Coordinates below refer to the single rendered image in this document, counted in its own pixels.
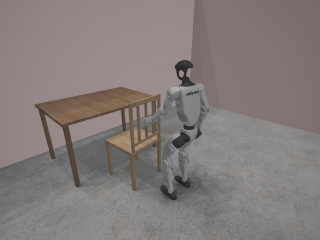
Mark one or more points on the robot right hand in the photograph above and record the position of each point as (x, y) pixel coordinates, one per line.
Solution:
(199, 126)

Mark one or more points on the table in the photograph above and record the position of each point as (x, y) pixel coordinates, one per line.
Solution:
(76, 109)

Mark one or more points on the right robot forearm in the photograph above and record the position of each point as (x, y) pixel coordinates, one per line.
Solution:
(201, 118)

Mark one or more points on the robot left hand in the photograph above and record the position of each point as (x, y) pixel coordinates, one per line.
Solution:
(144, 122)

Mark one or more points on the left robot thigh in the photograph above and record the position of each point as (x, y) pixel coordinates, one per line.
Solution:
(173, 143)

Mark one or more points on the chair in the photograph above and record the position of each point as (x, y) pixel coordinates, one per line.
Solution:
(135, 139)

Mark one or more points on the robot right foot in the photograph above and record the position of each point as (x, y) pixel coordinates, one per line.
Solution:
(186, 183)

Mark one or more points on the left robot forearm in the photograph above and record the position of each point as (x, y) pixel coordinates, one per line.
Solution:
(158, 115)

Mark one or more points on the left robot upper arm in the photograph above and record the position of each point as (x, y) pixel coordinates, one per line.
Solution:
(171, 94)

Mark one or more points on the right robot upper arm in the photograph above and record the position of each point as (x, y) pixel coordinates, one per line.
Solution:
(203, 98)

